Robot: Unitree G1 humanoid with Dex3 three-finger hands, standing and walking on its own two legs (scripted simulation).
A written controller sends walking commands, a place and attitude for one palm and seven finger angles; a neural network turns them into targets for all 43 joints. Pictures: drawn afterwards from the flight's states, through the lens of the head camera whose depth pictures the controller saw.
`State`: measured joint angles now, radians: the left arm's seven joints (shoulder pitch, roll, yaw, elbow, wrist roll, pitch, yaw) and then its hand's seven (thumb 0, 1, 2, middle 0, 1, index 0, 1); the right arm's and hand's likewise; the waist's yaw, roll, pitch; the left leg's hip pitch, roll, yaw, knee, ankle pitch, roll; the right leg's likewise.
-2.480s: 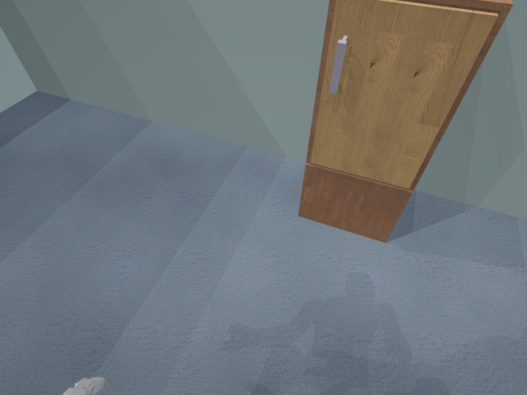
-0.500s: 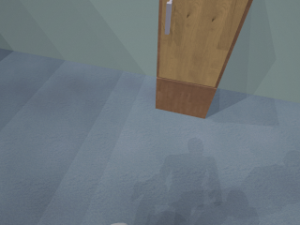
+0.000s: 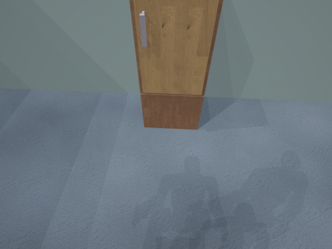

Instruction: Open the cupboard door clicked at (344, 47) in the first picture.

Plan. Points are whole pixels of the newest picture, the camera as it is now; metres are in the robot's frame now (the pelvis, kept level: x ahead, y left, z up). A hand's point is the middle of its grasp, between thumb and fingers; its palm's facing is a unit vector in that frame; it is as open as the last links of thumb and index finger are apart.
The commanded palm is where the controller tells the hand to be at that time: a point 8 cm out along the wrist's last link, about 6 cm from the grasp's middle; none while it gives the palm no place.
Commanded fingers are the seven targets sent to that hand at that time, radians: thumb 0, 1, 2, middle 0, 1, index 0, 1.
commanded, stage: take the last steps up to it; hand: left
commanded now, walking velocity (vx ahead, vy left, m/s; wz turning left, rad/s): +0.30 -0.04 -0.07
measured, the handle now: (143, 29) +1.04 +0.14 +0.04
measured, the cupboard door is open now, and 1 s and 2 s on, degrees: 0 0 0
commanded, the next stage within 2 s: come to a stop and stand still in 1.22 s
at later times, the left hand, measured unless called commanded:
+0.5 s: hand out of the picture +0.06 +0.19 -0.19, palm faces +0.01 -0.99 -0.12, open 7.4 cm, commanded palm none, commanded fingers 0.00 0.90 0.90 -0.20 -0.30 -0.20 -0.30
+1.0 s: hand (128, 174) +0.37 +0.14 -0.16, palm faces +0.06 -0.98 -0.21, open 7.2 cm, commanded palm none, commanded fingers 0.00 0.90 0.90 -0.20 -0.30 -0.20 -0.30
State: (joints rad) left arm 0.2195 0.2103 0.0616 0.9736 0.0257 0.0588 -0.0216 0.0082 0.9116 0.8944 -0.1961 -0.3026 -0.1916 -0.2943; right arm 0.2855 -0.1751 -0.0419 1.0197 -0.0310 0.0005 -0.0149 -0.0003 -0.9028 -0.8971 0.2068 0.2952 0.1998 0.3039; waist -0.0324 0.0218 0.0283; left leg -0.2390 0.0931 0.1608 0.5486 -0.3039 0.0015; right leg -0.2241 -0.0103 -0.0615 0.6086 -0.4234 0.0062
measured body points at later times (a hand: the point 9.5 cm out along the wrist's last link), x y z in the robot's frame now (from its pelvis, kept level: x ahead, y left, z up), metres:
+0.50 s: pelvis +0.13 +0.03 -0.01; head +0.14 +0.05 +0.44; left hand +0.07 +0.24 -0.18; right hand +0.16 -0.21 -0.15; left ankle +0.17 +0.12 -0.73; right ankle +0.02 -0.09 -0.65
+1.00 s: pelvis +0.30 -0.04 +0.00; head +0.30 -0.05 +0.45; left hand +0.37 +0.19 -0.14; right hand +0.25 -0.26 -0.16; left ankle +0.25 +0.09 -0.66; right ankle +0.33 -0.14 -0.73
